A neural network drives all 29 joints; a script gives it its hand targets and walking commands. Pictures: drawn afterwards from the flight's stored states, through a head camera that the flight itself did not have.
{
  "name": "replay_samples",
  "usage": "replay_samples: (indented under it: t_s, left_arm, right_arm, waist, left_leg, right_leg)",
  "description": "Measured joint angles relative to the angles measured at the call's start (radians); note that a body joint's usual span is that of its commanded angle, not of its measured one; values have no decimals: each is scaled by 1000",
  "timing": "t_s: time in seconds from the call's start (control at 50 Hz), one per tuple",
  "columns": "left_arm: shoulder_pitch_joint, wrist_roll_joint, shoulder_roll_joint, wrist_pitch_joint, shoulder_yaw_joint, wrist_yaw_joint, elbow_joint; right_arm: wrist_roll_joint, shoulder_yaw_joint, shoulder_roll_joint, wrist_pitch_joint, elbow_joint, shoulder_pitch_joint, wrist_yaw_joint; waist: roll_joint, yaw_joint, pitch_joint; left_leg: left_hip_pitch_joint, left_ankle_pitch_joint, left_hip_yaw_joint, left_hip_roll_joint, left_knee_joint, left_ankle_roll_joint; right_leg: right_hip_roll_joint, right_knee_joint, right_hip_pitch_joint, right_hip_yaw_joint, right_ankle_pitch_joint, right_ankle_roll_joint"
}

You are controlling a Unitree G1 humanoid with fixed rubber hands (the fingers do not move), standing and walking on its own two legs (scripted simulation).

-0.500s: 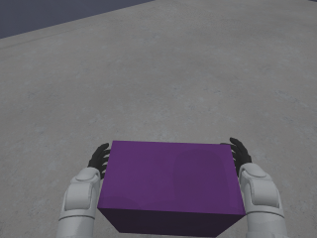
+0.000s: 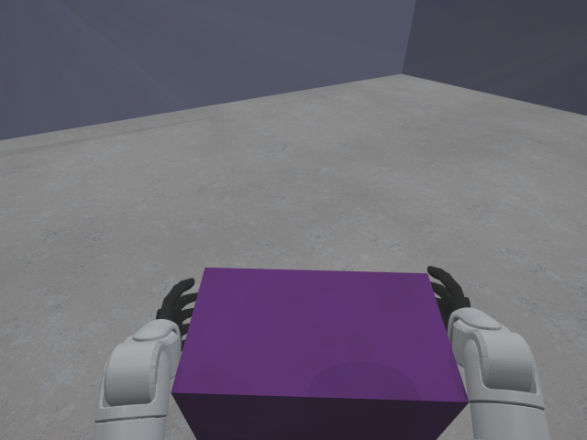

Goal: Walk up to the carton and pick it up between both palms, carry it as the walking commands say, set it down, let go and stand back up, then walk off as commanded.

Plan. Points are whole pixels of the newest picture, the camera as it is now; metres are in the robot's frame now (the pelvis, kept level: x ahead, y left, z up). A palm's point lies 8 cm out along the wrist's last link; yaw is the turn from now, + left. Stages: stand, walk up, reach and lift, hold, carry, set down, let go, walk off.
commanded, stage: carry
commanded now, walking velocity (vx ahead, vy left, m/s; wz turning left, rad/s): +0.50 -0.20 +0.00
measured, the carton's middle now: (312, 376) +0.22 +0.00 +0.03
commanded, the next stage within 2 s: none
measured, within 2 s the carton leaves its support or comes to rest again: neither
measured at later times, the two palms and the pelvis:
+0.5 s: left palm (245, 252) +0.41 +0.11 +0.09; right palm (450, 235) +0.47 -0.25 +0.10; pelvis +0.21 -0.10 +0.01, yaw +4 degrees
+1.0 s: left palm (305, 166) +0.73 +0.01 +0.10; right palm (457, 171) +0.73 -0.36 +0.11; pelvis +0.51 -0.17 +0.01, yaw +1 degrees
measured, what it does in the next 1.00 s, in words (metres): walks ahead: right foot, then left foot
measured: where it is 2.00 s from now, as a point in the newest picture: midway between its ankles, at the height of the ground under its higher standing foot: (357, 307)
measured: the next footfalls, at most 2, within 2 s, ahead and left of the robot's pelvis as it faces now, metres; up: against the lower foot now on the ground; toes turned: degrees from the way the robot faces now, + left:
right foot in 0.24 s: +0.24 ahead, -0.17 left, +0.00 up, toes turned -6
left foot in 0.64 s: +0.41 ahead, +0.00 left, +0.00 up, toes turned +13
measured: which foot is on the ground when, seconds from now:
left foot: down 0.00-0.26, up 0.28-0.62, down 0.64-1.00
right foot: up 0.00-0.22, down 0.24-0.64, up 0.66-1.00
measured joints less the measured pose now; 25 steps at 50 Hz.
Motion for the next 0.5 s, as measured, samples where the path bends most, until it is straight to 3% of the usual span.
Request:
replay_samples:
  t_s: [0.06, 0.12, 0.2, 0.26, 0.3, 0.34, 0.38, 0.5]
  left_arm:
    - [4, -39, 38, 69, 2, 12, -52]
    - [12, -81, 27, 133, 19, 32, -124]
    - [40, -118, -14, 149, 44, 51, -244]
    - [20, -128, -27, 159, 48, 62, -291]
    - [1, -111, -58, 155, 35, 76, -254]
    - [10, -92, -82, 164, 26, 92, -216]
    - [38, -85, -90, 172, 33, 100, -204]
    - [78, -108, -68, 183, 54, 113, -249]
  right_arm:
    - [6, 4, 38, 36, -57, 45, -31]
    - [28, 5, 52, 95, -195, 129, -62]
    - [65, -7, 47, 152, -364, 165, -90]
    - [80, -18, 33, 171, -423, 153, -95]
    - [91, -32, -1, 181, -406, 148, -91]
    - [104, -28, -34, 201, -363, 144, -86]
    - [114, -11, -45, 219, -315, 130, -87]
    - [117, 7, -12, 206, -292, 123, -96]
  waist:
    - [14, -17, 7]
    - [31, -22, 27]
    - [69, -38, 61]
    - [72, -35, 64]
    - [86, -28, 38]
    - [75, -20, 17]
    - [61, -11, 18]
    - [25, 52, 59]
  left_leg:
    - [33, -15, 2, 17, -48, -5]
    - [91, 5, -9, 37, -137, -24]
    - [171, -9, -20, 74, -203, -66]
    - [187, -91, -30, 104, -124, -94]
    - [94, -153, -52, 123, 85, -69]
    - [-33, -188, -55, 89, 314, -45]
    - [-128, -169, -29, 60, 420, -32]
    - [-282, -45, 34, 23, 247, -7]
  right_leg:
    - [16, 154, -101, -15, -58, 0]
    - [13, 164, -188, -34, -36, -2]
    - [-4, -19, -231, -48, 130, -5]
    - [-2, -138, -204, -74, 247, -19]
    - [7, -79, -217, -110, 270, -39]
    - [1, -65, -205, -127, 201, -54]
    - [2, -96, -165, -132, 178, -59]
    - [39, -225, -24, -138, 162, -78]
